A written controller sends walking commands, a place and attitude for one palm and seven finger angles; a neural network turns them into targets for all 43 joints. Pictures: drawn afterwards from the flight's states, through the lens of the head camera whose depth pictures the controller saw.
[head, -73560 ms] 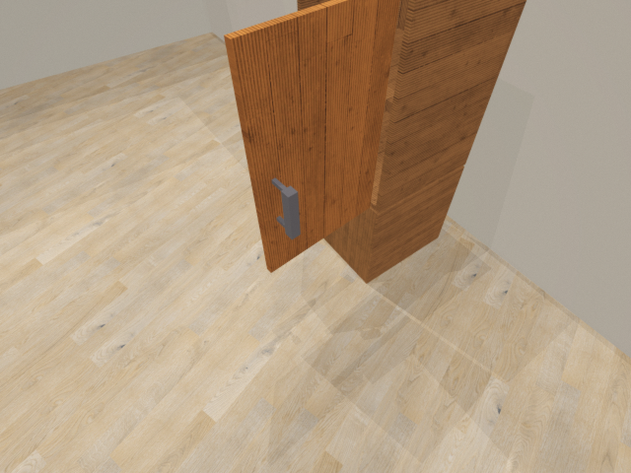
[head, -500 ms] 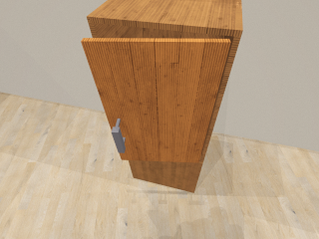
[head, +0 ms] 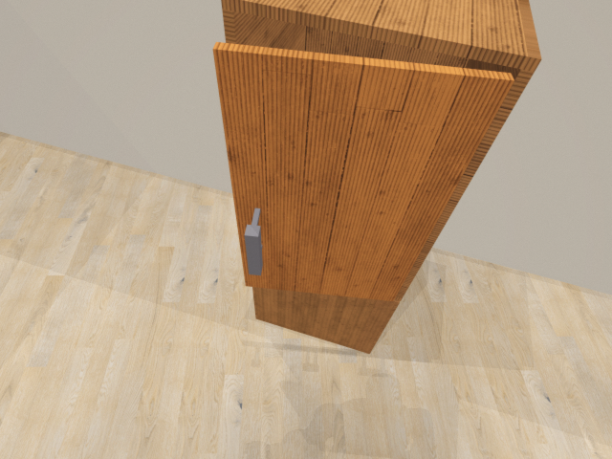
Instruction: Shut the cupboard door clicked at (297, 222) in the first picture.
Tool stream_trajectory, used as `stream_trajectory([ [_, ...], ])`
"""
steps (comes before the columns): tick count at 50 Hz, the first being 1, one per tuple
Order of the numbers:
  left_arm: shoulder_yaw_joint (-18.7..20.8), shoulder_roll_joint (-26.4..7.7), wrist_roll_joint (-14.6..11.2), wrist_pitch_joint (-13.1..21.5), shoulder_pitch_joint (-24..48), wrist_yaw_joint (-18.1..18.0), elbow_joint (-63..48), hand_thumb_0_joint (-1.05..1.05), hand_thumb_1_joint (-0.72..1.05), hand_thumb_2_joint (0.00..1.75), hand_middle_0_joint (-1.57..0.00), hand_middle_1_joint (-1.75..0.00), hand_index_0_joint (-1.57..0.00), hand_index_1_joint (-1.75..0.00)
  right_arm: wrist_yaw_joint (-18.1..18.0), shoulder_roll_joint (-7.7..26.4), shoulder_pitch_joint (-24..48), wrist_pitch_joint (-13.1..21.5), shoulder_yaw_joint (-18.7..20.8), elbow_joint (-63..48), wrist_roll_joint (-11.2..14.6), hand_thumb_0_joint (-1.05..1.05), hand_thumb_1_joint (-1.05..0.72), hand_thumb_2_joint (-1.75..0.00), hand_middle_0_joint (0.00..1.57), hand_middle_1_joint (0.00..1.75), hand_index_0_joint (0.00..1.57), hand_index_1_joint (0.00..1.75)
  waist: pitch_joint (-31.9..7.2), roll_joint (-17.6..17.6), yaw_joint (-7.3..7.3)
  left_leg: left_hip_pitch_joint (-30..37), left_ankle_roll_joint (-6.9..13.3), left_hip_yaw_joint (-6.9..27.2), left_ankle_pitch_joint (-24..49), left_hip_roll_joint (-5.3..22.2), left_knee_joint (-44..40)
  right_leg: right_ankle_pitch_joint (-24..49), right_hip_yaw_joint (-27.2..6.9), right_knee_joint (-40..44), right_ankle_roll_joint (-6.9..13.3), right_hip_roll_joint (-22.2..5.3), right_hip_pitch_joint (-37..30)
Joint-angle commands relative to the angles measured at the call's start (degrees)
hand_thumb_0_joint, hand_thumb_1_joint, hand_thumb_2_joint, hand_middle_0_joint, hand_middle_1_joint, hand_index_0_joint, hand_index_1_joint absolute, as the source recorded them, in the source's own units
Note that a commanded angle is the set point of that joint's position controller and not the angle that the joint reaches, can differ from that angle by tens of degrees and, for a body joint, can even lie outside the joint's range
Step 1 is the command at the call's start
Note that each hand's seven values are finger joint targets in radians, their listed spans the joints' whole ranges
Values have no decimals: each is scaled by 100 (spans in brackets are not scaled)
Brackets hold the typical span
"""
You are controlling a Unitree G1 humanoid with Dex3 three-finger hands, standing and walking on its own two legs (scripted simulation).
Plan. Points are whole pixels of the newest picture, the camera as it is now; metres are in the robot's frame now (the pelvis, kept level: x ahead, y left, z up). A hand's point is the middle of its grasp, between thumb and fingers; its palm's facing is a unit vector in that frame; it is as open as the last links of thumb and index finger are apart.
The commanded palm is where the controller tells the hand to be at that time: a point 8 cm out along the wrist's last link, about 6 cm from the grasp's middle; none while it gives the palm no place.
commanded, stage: come to a stop and stand still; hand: left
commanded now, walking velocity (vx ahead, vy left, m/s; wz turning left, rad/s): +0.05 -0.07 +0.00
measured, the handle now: (256, 242) +0.49 +0.12 -0.11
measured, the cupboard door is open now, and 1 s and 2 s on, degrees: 12 12 12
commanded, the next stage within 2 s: look again from close up in 0.66 s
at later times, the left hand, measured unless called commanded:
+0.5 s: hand out of the picture -0.01 +0.12 -0.18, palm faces +0.03 -0.98 -0.17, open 7.3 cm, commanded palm none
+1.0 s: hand out of the picture +0.02 +0.15 -0.18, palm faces +0.02 -0.98 -0.21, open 7.4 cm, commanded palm none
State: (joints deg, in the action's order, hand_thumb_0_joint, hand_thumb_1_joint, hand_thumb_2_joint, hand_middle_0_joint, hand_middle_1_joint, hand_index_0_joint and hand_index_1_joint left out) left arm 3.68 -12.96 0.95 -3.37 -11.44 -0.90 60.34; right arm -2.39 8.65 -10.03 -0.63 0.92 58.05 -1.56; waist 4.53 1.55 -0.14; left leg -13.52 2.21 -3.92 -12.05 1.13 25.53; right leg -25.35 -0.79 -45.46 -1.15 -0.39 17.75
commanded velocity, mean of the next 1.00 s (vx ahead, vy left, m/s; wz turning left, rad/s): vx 0.00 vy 0.00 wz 0.00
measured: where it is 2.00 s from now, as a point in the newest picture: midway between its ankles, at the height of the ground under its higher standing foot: outside the picture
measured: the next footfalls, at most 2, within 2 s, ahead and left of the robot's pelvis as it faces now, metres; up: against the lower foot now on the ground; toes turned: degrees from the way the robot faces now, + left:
right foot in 0.14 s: +0.01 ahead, -0.15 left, +0.00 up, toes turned +0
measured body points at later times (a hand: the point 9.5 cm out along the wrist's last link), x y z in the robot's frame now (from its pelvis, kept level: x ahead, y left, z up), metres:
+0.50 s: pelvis +0.00 -0.05 +0.00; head +0.01 -0.05 +0.45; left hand -0.01 +0.17 -0.16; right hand -0.04 -0.26 -0.16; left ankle +0.02 +0.10 -0.74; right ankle -0.04 -0.15 -0.74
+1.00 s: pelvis +0.01 -0.02 -0.01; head +0.02 -0.03 +0.44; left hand +0.02 +0.20 -0.17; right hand +0.03 -0.25 -0.17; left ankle +0.02 +0.09 -0.74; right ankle -0.04 -0.15 -0.74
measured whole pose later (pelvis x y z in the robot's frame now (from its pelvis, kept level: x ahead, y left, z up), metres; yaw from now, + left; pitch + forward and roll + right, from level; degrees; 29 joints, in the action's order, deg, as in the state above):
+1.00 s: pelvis +0.01 -0.02 -0.01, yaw +0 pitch -1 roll +0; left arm -0.1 -7.8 0.8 1.3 -17.2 -3.0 62.1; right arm -1.6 9.9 -15.7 1.2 0.4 60.1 -0.7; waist 1.3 -1.3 0.6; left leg -15.1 0.1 -2.5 -17.1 1.6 32.9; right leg -20.9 0.2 -30.5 -0.4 -0.4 8.8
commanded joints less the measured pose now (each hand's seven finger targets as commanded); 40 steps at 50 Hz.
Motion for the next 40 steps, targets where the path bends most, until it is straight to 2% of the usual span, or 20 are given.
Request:
stream_trajectory([
  [1, -37, -81, 25, 107, -79, 65, -311, 0, 90, 90, -20, -30, -20, -30, -56, 1169, -551, 22, 326, -14, -22, 0, -90, -90, 20, 30, 20, 30, -523, -1013, 240, 737, 653, 1424, 854, 1527, -988, 64, 107, 643, 40, -81, 141],
  [3, -47, -72, 27, 143, -324, 55, -202, 0, 90, 90, -20, -30, -20, -30, -38, 1128, -486, 30, 324, 22, 6, 0, -90, -90, 20, 30, 20, 30, -547, -852, 121, 522, 549, 1313, 894, 1393, -799, 619, 194, 1465, 72, -48, -361],
  [4, -51, -70, 26, 175, -558, 41, -114, 0, 90, 90, -20, -30, -20, -30, -29, 1092, -427, 36, 313, 30, 38, 0, -90, -90, 20, 30, 20, 30, -585, -724, 14, 317, 411, 1144, 738, 1237, -649, 1203, 235, 2042, 87, -30, -770],
  [5, -53, -135, 38, 221, -678, 13, -35, 0, 90, 90, -20, -30, -20, -30, -7, 957, -410, 44, 294, 48, 73, 0, -90, -90, 20, 30, 20, 30, -511, -468, -13, 121, 200, 919, 448, 933, -483, 1555, 39, 2513, 128, -155, -993],
  [6, -58, -292, 41, 266, -649, -15, -16, 0, 90, 90, -20, -30, -20, -30, 21, 779, -440, 41, 252, 35, 104, 0, -90, -90, 20, 30, 20, 30, -367, -131, 49, -148, -24, 661, -63, 610, -335, 1475, -456, 2748, 276, -528, -998],
  [7, -67, -431, 23, 305, -533, -29, -4, 0, 90, 90, -20, -30, -20, -30, 65, 577, -450, 37, 192, 70, 109, 0, -90, -90, 20, 30, 20, 30, -225, -107, 106, -44, -160, 448, -246, 373, -324, 1318, -663, 2895, 426, -868, -696],
  [8, -93, -509, 18, 314, -500, -21, -8, 0, 90, 90, -20, -30, -20, -30, 99, 522, -477, 36, 160, 78, 101, 0, -90, -90, 20, 30, 20, 30, -365, -218, 155, 273, -191, 388, 83, 273, -320, 1436, -635, 2819, 433, -879, -548],
  [9, -103, -423, 1, 396, -473, -34, 86, 0, 90, 90, -20, -30, -20, -30, 75, 485, -464, 50, 127, 168, 63, 0, -90, -90, 20, 30, 20, 30, -462, 525, 155, 455, -208, 316, 408, 304, -234, 1976, -610, 2787, 423, -716, -586],
  [10, -146, -352, -18, 424, -478, -47, 128, 0, 90, 90, -20, -30, -20, -30, 74, 554, -498, 59, 130, 225, 68, 0, -90, -90, 20, 30, 20, 30, -384, 644, 146, 539, -214, 301, 466, 333, -225, 2208, -534, 2805, 398, -734, -549],
  [11, -171, -289, -33, 429, -439, -58, 158, 0, 90, 90, -20, -30, -20, -30, 77, 559, -587, 64, 119, 314, 71, 0, -90, -90, 20, 30, 20, 30, -364, 527, 181, 638, -216, 333, 548, 380, -322, 2120, -472, 2794, 372, -677, -525],
  [13, -195, -215, -44, 420, -496, -74, 196, 0, 90, 90, -20, -30, -20, -30, 75, 547, -669, 71, 95, 454, 76, 0, -90, -90, 20, 30, 20, 30, -190, 150, 149, 656, -204, 384, 668, 461, -434, 1939, -394, 2815, 318, -557, -511],
  [19, -210, -100, -60, 382, -649, -95, 322, 0, 90, 90, -20, -30, -20, -30, 51, 408, -851, 27, 48, 641, 65, 0, -90, -90, 20, 30, 20, 30, 221, -73, 116, 480, -241, 362, 298, 428, -566, 1182, -446, 3075, 334, -503, -394],
  [22, -211, -63, -63, 394, -725, -106, 355, 0, 90, 90, -20, -30, -20, -30, 38, 373, -959, 39, 35, 688, 72, 0, -90, -90, 20, 30, 20, 30, 149, 3, 91, 505, -234, 363, 397, 448, -543, 1325, -394, 3066, 343, -497, -513],
  [27, -206, 40, -64, 407, -844, -120, 380, 0, 90, 90, -20, -30, -20, -30, 10, 315, -1074, 66, 28, 723, 77, 0, -90, -90, 20, 30, 20, 30, 51, -85, 77, 540, -227, 369, 614, 478, -499, 1681, -342, 2963, 358, -476, -641],
  [30, -198, 63, -68, 419, -914, -129, 396, 0, 90, 90, -20, -30, -20, -30, -6, 300, -1097, 86, 27, 724, 76, 0, -90, -90, 20, 30, 20, 30, -61, -49, 70, 561, -228, 376, 811, 492, -450, 2086, -304, 2849, 357, -503, -760],
  [37, -193, 126, -48, 415, -972, -149, 414, 0, 90, 90, -20, -30, -20, -30, -25, 260, -1096, 82, 34, 714, 86, 0, -90, -90, 20, 30, 20, 30, 36, -38, 66, 566, -217, 363, 887, 501, -408, 2306, -245, 2804, 343, -488, -786],
  [38, -238, -61, 50, 654, -1409, -371, 481, 0, 90, 90, -20, -30, -20, -30, 65, 470, -283, 240, 34, 240, 146, 0, -90, -90, 20, 30, 20, 30, 7, -163, -229, 41, -343, 101, 912, 464, 1042, 5073, -743, 2685, 55, -931, -648],
  [39, -195, -324, 25, 698, -1171, -329, 181, 0, 90, 90, -20, -30, -20, -30, 102, 137, -628, 176, 18, 37, 108, 0, -90, -90, 20, 30, 20, 30, -223, -28, 133, -276, -232, 287, -657, 231, 981, 4750, -806, 2506, 290, -1132, -901],
  [40, -238, -234, 32, 697, -934, -294, 92, 0, 90, 90, -20, -30, -20, -30, 106, 150, -893, 170, 40, 84, 98, 0, -90, -90, 20, 30, 20, 30, -452, -35, 251, -90, -224, 249, -578, 267, 795, 3657, -657, 2413, 496, -1003, -751],
])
